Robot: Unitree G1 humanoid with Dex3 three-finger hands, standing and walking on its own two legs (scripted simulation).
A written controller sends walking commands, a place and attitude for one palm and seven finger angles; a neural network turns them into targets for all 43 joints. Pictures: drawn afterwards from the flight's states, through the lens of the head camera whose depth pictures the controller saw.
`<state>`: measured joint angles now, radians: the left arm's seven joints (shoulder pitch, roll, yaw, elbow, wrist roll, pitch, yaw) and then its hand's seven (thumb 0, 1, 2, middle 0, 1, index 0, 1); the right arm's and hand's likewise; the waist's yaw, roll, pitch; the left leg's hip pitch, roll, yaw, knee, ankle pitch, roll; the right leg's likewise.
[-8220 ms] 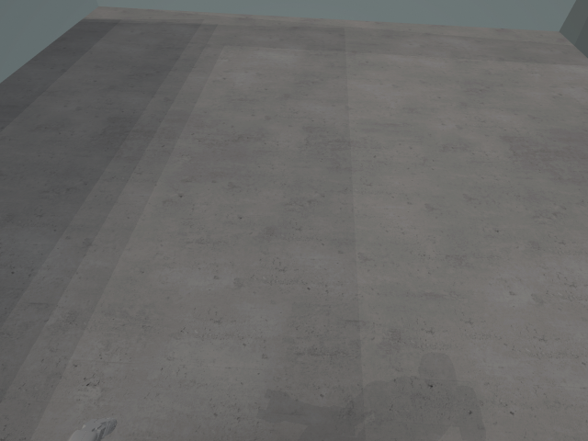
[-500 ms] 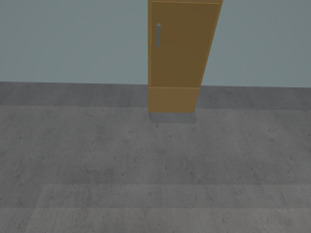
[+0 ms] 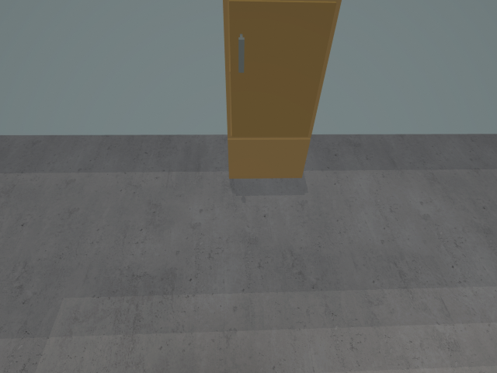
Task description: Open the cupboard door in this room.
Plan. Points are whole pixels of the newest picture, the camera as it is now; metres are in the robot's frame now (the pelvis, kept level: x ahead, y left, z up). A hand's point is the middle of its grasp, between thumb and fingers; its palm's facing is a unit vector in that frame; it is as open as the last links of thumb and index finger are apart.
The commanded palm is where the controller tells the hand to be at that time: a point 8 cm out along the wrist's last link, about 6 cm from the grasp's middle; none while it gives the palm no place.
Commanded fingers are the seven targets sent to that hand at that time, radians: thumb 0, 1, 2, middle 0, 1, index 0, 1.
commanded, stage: walk to a spot facing it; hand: left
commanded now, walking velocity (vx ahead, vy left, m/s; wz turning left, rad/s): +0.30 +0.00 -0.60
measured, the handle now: (241, 53) +1.19 +0.11 -0.03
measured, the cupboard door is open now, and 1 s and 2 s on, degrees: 0 0 0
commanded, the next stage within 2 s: turn to face it in 1.28 s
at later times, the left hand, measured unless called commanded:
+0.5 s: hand (180, 361) +0.18 +0.14 -0.16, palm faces -0.19 -0.95 -0.23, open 7.4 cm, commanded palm none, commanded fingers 0.00 0.90 0.90 -0.20 -0.30 -0.20 -0.30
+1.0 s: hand (208, 220) +0.51 +0.14 -0.17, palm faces -0.43 -0.88 -0.20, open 7.4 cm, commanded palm none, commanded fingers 0.00 0.90 0.90 -0.20 -0.30 -0.20 -0.30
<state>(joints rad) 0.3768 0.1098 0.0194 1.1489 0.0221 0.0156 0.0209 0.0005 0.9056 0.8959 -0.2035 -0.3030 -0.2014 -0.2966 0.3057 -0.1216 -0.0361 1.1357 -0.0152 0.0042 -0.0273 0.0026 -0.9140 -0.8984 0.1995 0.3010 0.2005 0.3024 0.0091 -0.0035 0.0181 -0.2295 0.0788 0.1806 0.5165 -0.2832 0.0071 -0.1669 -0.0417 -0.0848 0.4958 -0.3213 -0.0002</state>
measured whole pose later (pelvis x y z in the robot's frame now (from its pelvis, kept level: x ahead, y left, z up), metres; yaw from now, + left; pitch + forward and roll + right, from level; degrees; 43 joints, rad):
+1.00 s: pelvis +0.34 -0.01 +0.00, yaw -29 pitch -1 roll -2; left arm 0.17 0.26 0.10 0.94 0.03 0.03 -0.02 0.00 0.91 0.90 -0.20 -0.30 -0.20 -0.30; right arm 0.25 -0.17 -0.03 1.01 -0.01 -0.05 -0.02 0.00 -0.93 -0.90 0.20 0.30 0.20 0.30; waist 0.02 -0.04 0.11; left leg -0.21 0.08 0.27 0.48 -0.25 0.06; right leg -0.62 -0.07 -0.05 1.27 -0.25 0.05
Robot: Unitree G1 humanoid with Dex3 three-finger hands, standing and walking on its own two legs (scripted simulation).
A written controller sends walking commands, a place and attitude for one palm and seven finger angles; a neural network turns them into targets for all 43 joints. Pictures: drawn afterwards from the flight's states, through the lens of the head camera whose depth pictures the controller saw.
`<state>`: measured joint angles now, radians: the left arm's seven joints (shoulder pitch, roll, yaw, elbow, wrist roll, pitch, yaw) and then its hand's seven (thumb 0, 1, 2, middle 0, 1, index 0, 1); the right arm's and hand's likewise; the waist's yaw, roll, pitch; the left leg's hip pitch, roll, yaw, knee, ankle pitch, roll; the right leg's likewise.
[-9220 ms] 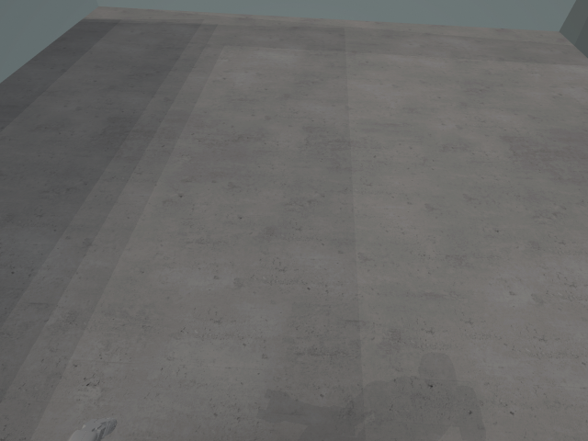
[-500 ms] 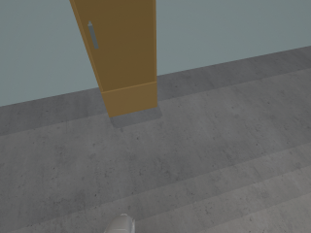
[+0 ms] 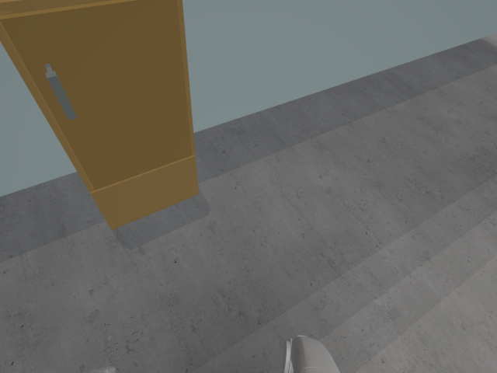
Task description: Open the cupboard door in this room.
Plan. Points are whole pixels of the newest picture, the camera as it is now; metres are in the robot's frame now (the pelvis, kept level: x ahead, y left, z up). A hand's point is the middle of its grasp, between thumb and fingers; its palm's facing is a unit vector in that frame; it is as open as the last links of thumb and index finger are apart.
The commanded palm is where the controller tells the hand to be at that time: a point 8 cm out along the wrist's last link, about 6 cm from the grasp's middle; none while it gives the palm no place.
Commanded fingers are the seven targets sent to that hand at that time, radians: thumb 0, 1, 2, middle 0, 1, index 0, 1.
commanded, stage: walk to a spot facing it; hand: left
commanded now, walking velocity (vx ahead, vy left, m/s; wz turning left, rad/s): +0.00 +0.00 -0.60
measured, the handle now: (60, 92) +0.69 +0.52 -0.03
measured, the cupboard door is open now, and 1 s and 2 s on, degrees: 0 0 0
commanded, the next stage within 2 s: turn to face it in 0.28 s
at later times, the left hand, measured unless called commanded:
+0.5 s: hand (202, 304) +0.25 +0.10 -0.16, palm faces -0.30 -0.92 -0.24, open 7.4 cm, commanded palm none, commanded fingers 0.00 0.90 0.90 -0.20 -0.30 -0.20 -0.30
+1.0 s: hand (146, 338) +0.19 +0.20 -0.17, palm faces -0.01 -0.97 -0.26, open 7.4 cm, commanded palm none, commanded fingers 0.00 0.90 0.90 -0.20 -0.30 -0.20 -0.30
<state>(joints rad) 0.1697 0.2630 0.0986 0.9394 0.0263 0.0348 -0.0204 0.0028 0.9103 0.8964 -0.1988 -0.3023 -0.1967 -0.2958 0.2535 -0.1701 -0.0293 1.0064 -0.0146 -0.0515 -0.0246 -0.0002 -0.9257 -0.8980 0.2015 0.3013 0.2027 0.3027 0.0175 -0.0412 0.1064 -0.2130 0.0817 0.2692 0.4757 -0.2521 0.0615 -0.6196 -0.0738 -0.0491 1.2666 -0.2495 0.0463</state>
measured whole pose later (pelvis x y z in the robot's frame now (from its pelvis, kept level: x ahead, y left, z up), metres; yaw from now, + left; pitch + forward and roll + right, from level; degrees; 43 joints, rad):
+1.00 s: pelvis +0.11 -0.02 +0.00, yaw -2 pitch +1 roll -2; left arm 0.17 0.25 0.07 0.97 0.01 0.05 0.02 0.00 0.91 0.90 -0.20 -0.30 -0.20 -0.30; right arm 0.23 -0.18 -0.04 0.95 -0.02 0.02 0.00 0.00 -0.91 -0.90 0.20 0.30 0.20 0.30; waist -0.02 -0.01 0.07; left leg -0.31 -0.02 -0.03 0.44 -0.16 0.04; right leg -0.44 -0.06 0.00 1.01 -0.42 0.09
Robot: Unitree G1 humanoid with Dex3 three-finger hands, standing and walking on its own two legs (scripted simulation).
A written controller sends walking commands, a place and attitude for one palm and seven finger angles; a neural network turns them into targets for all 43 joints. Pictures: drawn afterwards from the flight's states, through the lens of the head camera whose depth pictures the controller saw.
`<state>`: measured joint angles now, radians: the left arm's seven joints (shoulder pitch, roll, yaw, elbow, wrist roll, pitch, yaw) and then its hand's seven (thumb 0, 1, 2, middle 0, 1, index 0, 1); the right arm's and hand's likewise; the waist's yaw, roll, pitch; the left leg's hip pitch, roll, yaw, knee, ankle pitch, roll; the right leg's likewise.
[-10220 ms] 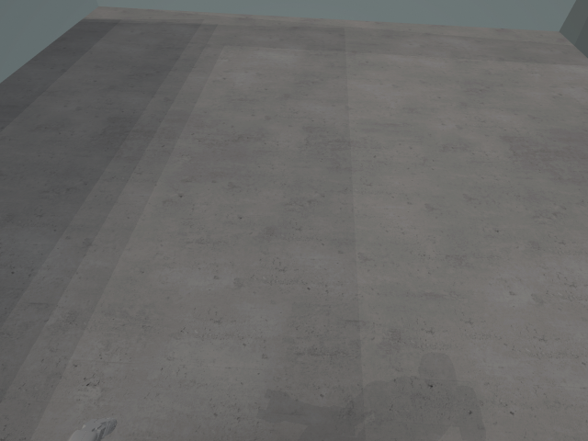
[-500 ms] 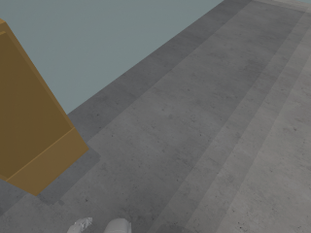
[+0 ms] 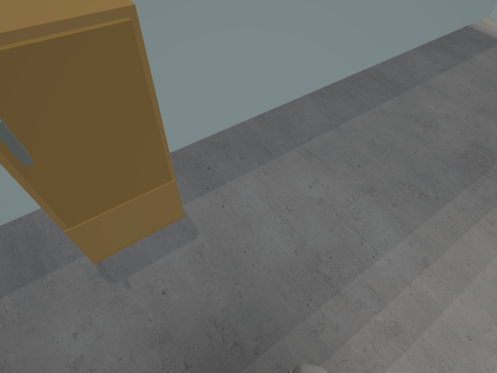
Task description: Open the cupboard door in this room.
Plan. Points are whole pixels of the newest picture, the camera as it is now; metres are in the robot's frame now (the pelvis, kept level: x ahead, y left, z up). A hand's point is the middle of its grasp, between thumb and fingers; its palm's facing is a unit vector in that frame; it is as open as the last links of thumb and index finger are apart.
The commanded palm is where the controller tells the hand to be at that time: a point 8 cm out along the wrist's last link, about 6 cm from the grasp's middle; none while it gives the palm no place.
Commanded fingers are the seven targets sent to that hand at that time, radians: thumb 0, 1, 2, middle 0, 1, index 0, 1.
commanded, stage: turn to face it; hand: left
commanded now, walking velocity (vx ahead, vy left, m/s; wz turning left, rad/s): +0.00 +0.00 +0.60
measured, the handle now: (10, 137) +0.56 +0.56 -0.03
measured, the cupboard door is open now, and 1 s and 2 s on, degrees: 0 0 0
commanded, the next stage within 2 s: take the last steps up to it in 0.88 s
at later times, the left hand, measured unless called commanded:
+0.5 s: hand out of the picture -0.03 +0.13 -0.15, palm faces +0.32 -0.91 -0.27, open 7.4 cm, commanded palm none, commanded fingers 0.00 0.90 0.90 -0.20 -0.30 -0.20 -0.30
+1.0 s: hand out of the picture -0.11 +0.17 -0.17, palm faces +0.52 -0.81 -0.27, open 7.4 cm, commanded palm none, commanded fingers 0.00 0.90 0.90 -0.20 -0.30 -0.20 -0.30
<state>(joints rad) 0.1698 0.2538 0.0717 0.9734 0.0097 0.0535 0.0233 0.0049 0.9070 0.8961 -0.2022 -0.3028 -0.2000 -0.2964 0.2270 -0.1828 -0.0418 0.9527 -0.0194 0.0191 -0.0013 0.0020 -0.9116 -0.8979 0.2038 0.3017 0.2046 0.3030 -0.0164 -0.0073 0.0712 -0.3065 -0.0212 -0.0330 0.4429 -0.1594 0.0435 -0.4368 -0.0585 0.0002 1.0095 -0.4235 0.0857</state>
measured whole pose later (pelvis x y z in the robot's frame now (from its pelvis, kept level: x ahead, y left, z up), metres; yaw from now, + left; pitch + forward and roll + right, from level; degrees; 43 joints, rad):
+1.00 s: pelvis -0.05 -0.05 +0.00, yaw +30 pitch +0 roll +0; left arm 0.19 0.25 0.04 0.97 0.01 0.05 0.02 0.00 0.91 0.90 -0.20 -0.30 -0.20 -0.30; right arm 0.13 -0.19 -0.03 0.95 -0.02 0.03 0.00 0.00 -0.91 -0.90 0.20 0.30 0.20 0.30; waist 0.01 -0.01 0.09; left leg -0.18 0.00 0.00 0.47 -0.28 0.01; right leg -0.36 -0.07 -0.05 0.82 -0.44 0.08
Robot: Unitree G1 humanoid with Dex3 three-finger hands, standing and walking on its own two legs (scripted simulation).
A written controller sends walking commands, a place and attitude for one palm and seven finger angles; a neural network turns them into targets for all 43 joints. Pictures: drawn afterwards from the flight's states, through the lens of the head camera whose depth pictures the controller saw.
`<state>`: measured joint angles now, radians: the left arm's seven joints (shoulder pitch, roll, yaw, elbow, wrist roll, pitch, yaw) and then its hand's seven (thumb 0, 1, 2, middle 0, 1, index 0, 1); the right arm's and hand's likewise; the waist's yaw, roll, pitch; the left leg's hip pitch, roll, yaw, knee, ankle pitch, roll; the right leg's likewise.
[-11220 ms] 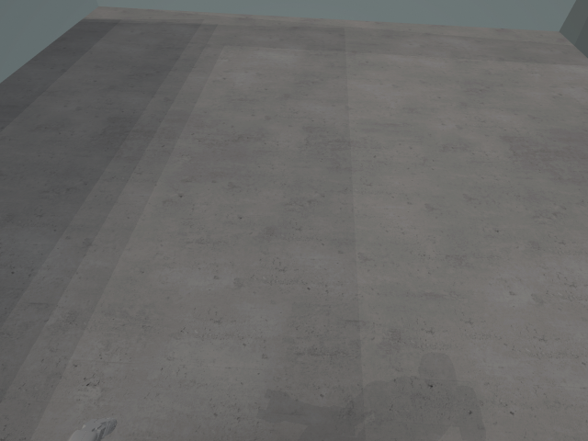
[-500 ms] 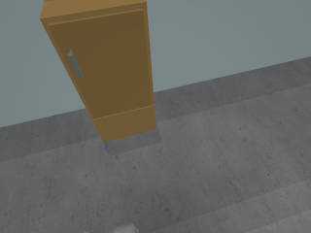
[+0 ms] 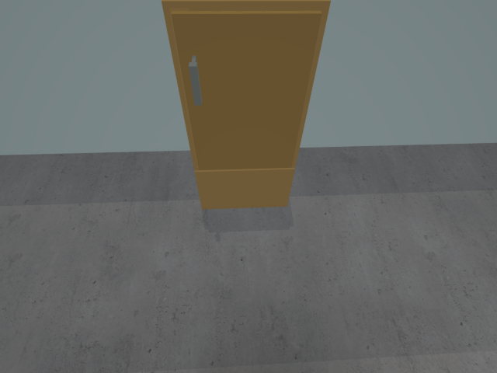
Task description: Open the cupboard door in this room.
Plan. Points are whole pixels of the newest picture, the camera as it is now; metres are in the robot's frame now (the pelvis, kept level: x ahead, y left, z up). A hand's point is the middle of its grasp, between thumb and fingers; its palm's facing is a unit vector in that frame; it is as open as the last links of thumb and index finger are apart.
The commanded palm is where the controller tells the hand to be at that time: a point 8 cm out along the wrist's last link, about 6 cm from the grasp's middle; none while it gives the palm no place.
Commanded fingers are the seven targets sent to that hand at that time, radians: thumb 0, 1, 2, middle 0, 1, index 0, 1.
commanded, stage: take the last steps up to it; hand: left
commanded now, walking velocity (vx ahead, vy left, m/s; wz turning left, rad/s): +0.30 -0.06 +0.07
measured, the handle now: (196, 80) +0.84 +0.21 -0.03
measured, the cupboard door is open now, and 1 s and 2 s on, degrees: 0 0 0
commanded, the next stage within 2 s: come to a stop and stand still in 0.98 s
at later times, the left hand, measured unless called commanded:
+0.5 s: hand out of the picture -0.02 +0.14 -0.18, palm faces +0.17 -0.98 -0.14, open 7.4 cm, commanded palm none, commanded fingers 0.00 0.90 0.90 -0.20 -0.30 -0.20 -0.30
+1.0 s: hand (192, 247) +0.39 +0.16 -0.17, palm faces -0.04 -0.97 -0.22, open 7.4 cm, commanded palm none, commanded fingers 0.00 0.90 0.90 -0.20 -0.30 -0.20 -0.30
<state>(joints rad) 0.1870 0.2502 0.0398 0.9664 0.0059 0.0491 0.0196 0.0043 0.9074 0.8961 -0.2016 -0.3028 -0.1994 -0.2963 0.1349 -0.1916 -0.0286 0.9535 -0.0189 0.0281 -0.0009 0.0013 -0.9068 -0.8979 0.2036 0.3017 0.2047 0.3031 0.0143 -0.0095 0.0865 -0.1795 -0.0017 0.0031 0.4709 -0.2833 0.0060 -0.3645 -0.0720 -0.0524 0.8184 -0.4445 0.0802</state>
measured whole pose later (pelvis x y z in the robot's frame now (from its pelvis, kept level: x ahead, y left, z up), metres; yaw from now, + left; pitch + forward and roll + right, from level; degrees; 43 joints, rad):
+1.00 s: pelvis +0.26 -0.03 -0.02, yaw +1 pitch -1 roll +1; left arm 0.08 0.21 0.05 1.00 0.02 -0.03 -0.02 0.00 0.91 0.90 -0.20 -0.30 -0.20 -0.30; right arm 0.45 -0.11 -0.04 1.16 -0.03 -0.04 -0.01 0.00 -0.91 -0.90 0.20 0.30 0.20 0.30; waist -0.06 0.00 0.08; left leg 0.03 0.11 0.19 0.48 -0.46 -0.07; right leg -0.43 -0.08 -0.13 0.58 -0.13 -0.02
